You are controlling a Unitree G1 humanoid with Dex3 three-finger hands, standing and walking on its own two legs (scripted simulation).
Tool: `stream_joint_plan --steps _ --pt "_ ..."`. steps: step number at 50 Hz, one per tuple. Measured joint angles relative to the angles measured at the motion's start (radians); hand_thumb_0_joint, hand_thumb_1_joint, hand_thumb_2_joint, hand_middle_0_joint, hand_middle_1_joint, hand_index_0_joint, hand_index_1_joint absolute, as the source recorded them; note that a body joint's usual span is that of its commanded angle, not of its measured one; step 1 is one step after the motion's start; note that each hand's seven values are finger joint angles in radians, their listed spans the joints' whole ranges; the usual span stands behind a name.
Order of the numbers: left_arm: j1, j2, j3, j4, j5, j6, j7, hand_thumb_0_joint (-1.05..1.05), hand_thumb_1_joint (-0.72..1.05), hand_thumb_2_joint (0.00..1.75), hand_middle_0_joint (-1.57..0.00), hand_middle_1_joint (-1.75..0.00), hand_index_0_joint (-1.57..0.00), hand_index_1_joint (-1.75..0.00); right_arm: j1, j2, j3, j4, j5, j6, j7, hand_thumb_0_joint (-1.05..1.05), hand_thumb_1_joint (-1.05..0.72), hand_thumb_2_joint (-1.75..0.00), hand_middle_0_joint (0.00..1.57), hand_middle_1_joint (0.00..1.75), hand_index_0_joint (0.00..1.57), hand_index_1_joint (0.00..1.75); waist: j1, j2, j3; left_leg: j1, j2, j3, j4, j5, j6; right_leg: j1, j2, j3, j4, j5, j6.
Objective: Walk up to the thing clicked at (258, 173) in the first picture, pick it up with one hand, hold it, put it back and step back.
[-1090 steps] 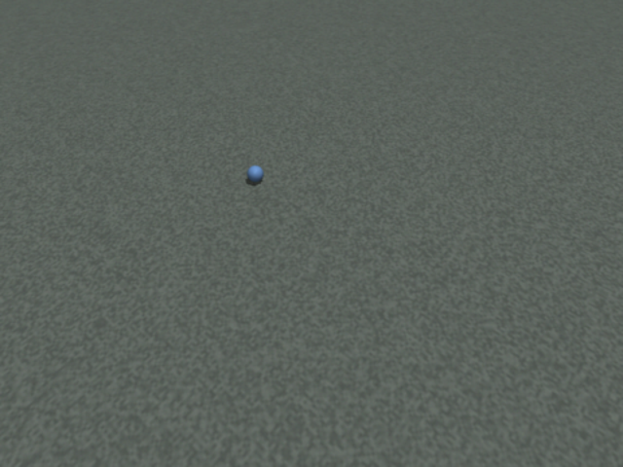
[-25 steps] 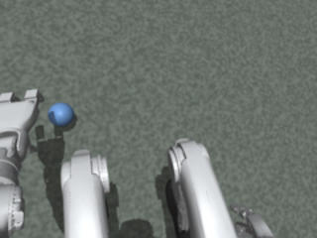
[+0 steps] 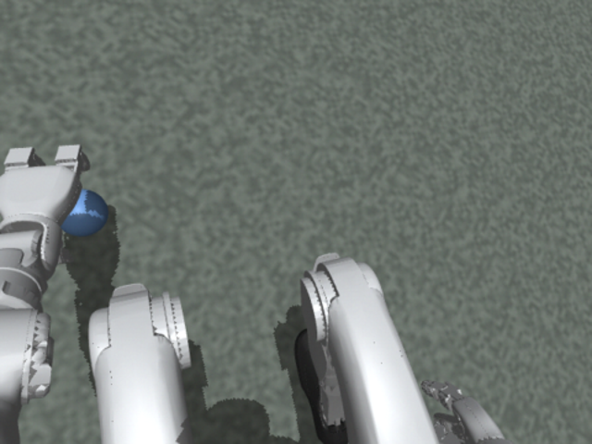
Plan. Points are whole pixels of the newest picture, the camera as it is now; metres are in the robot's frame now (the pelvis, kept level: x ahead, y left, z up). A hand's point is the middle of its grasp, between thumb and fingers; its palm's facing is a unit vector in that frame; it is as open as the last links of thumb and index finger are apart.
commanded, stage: approach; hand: left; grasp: from above
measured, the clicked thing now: (81, 212) +0.46 +0.26 -0.29
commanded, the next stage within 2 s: rest palm in 0.36 s
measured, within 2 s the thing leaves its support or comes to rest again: neither
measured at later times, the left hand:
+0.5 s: hand (39, 235) +0.41 +0.29 -0.20, palm faces -0.57 -0.11 -0.82, open 13.9 cm
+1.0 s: hand (84, 215) +0.45 +0.25 -0.26, palm faces -0.43 -0.06 -0.90, open 13.9 cm
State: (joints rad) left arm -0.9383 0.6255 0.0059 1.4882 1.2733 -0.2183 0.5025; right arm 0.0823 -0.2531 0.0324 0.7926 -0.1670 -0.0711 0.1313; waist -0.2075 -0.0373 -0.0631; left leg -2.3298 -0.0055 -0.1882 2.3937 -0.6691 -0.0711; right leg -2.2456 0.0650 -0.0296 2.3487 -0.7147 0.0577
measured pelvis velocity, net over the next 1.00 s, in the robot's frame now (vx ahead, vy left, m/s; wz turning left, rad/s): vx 0.00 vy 0.01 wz -0.06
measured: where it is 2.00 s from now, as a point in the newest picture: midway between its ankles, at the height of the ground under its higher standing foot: (250, 425)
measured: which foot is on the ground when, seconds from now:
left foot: down 0.00-1.00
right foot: down 0.00-1.00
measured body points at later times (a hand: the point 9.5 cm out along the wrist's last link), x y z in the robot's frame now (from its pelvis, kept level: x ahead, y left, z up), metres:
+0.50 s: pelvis +0.00 +0.00 +0.00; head +0.26 +0.04 +0.37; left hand +0.44 +0.29 -0.15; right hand +0.05 -0.26 -0.13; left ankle +0.08 +0.14 -0.29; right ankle +0.09 -0.13 -0.30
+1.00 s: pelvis +0.00 +0.01 -0.03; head +0.27 +0.08 +0.33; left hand +0.47 +0.25 -0.20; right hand +0.06 -0.27 -0.12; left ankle +0.08 +0.14 -0.30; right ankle +0.09 -0.13 -0.29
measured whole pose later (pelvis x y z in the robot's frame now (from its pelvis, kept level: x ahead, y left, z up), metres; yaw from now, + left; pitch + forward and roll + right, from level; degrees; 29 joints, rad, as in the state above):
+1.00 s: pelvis +0.00 +0.01 -0.03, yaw -4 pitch +32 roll -9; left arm -1.01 0.73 0.10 1.71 1.29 -0.13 0.69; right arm 0.04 -0.29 0.12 0.78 -0.25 -0.14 0.22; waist -0.33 -0.07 0.05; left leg -2.39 0.00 -0.24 2.50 -0.69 -0.07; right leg -2.29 0.09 -0.06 2.42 -0.71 0.07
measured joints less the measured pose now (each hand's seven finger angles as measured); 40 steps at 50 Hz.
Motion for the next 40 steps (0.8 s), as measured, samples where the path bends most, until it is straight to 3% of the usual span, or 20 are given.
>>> stream_joint_plan --steps 2,6,11,18,22,25,28,31,37,40 --pt "-0.035 -0.002 0.001 0.029 0.013 0.013 0.022 0.0 -0.49 0.96 -0.09 -1.06 -0.11 -1.04 -0.001 -0.001 0.01 -0.003 -0.007 -0.005 0.001 0.0 -0.91 -0.9 0.2 0.3 0.2 0.3 -0.022 -0.002 0.004 -0.007 0.001 -0.005 0.006 0.0 -0.002 -0.007 0.002 -0.004 0.004 0.003 -0.002" --pt "-0.086 0.003 0.048 0.066 0.031 0.058 0.059 0.0 -0.49 0.96 -0.09 -1.06 -0.11 -1.04 0.007 -0.009 0.026 -0.017 -0.016 -0.007 0.006 0.0 -0.91 -0.9 0.2 0.3 0.2 0.3 -0.067 0.008 0.014 -0.021 0.003 -0.012 0.018 -0.001 -0.003 -0.022 0.007 -0.009 0.01 0.006 0.0" --pt "-0.108 0.013 0.084 0.08 0.009 0.13 0.059 0.0 -0.49 0.96 -0.09 -1.06 -0.11 -1.04 0.032 -0.021 0.04 -0.027 -0.011 0.005 0.02 0.0 -0.92 -0.9 0.2 0.3 0.2 0.3 -0.091 0.034 0.018 -0.028 0.011 -0.011 0.022 -0.011 0.0 -0.036 0.014 -0.007 0.013 0.005 0.003" --pt "-0.041 0.04 0.112 0.034 -0.093 0.165 -0.034 0.0 -0.49 0.96 -0.09 -1.05 -0.1 -1.03 0.05 -0.016 0.05 -0.03 0.012 0.026 0.037 0.0 -0.91 -0.9 0.2 0.3 0.2 0.3 -0.063 0.058 0.043 -0.002 0.023 -0.006 0.02 -0.028 0.024 -0.019 0.022 -0.004 0.011 -0.001 0.01" --pt "0.025 0.056 0.095 -0.005 -0.137 0.129 -0.12 0.0 -0.49 0.95 -0.08 -1.06 -0.1 -1.04 0.051 -0.007 0.048 -0.033 0.017 0.027 0.041 0.0 -0.91 -0.9 0.2 0.3 0.2 0.3 -0.03 0.051 0.057 0.01 0.017 -0.007 0.018 -0.027 0.024 -0.007 0.015 -0.007 0.013 -0.005 0.003" --pt "0.077 0.049 0.063 -0.07 -0.149 0.071 -0.159 0.0 -0.49 0.94 -0.08 -1.07 -0.11 -1.04 0.051 -0.007 0.039 -0.031 0.02 0.02 0.044 0.0 -0.91 -0.9 0.2 0.3 0.2 0.3 0.004 0.037 0.065 0.015 0.007 -0.013 0.019 -0.023 0.01 0.002 0.007 -0.011 0.017 -0.008 -0.002" --pt "0.113 0.039 0.037 -0.124 -0.129 -0.006 -0.143 0.0 -0.48 0.93 -0.09 -1.07 -0.11 -1.04 0.042 -0.015 0.028 -0.029 0.017 0.018 0.039 0.0 -0.91 -0.9 0.2 0.3 0.2 0.3 0.031 0.022 0.066 0.017 -0.001 -0.021 0.025 -0.02 -0.002 0.01 0.002 -0.017 0.022 -0.011 -0.003" --pt "0.103 0.038 0.021 -0.082 -0.076 -0.066 -0.079 0.0 -0.48 0.93 -0.09 -1.07 -0.11 -1.04 0.015 -0.028 0.03 -0.026 0.005 0.019 0.031 0.0 -0.91 -0.9 0.2 0.3 0.2 0.3 0.031 0.001 0.06 0.012 -0.004 -0.026 0.04 -0.019 -0.002 0.01 0.003 -0.02 0.032 -0.01 0.0" --pt "0.031 0.058 0.049 0.077 0.044 -0.075 0.08 0.0 -0.48 0.93 -0.08 -1.06 -0.11 -1.03 -0.045 -0.04 0.038 -0.039 -0.027 -0.004 0.023 0.0 -0.91 -0.9 0.2 0.3 0.2 0.3 -0.027 -0.039 0.061 -0.012 -0.008 -0.039 0.069 -0.007 -0.014 -0.008 0.009 -0.027 0.049 0.004 -0.001" --pt "-0.001 0.068 0.072 0.136 0.077 -0.037 0.149 0.0 -0.47 0.93 -0.08 -1.05 -0.11 -1.02 -0.059 -0.041 0.043 -0.037 -0.045 -0.019 0.03 0.0 -0.91 -0.9 0.2 0.3 0.2 0.3 -0.06 -0.05 0.064 -0.029 -0.01 -0.043 0.08 -0.002 -0.013 -0.021 0.011 -0.03 0.056 0.009 -0.002"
